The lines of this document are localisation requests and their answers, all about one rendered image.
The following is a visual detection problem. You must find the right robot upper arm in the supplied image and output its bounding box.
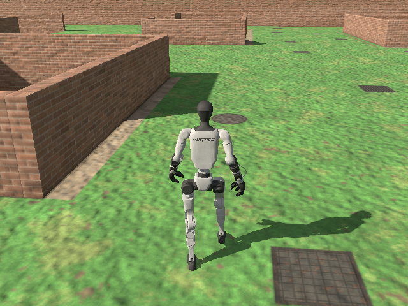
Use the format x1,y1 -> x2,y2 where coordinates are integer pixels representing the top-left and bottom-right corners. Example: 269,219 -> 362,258
218,129 -> 235,165

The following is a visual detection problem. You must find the robot right hand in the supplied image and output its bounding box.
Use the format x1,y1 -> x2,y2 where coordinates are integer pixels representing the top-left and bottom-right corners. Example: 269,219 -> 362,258
231,181 -> 245,196

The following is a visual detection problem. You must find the robot left foot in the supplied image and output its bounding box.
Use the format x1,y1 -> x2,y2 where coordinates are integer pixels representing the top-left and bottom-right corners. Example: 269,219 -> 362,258
187,254 -> 196,271

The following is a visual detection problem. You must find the left robot upper arm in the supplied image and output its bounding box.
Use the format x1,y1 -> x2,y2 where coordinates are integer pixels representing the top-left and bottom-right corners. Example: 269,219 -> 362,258
173,128 -> 192,162

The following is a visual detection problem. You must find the right robot forearm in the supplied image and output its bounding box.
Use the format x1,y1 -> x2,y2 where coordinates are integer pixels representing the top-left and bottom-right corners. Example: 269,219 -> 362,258
229,155 -> 244,184

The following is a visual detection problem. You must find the left robot shin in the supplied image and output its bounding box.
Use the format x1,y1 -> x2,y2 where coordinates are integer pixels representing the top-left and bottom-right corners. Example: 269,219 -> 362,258
185,219 -> 195,261

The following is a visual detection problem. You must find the robot left hand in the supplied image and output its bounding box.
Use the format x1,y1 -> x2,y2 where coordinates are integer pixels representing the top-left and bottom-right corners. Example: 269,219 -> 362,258
169,171 -> 184,183

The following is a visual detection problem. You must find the left robot forearm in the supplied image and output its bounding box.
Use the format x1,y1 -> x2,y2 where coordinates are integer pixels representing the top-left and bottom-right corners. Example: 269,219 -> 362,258
170,153 -> 180,174

